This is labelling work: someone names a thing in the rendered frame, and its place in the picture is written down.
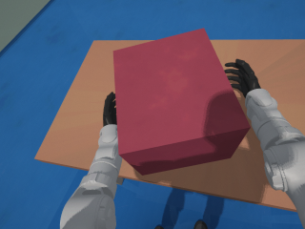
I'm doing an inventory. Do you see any carton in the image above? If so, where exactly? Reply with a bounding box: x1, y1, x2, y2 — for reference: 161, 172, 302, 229
112, 28, 251, 176

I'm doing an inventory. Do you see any robot left upper arm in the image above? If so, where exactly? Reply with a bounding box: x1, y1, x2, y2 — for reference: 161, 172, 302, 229
60, 194, 116, 229

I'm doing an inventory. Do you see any right robot forearm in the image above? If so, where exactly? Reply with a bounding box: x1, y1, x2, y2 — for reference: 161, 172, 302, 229
245, 88, 305, 152

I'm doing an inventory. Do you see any left robot forearm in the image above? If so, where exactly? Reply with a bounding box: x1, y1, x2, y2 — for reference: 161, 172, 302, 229
60, 124, 123, 229

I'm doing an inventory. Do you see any left robot hand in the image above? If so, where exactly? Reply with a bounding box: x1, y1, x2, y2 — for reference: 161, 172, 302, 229
103, 92, 117, 127

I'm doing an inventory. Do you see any right robot hand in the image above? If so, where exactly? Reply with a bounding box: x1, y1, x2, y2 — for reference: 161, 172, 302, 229
224, 59, 261, 98

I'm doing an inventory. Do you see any table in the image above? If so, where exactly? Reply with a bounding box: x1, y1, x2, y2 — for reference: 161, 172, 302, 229
34, 39, 305, 212

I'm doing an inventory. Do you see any robot right upper arm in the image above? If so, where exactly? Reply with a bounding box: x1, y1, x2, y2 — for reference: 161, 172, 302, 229
263, 140, 305, 229

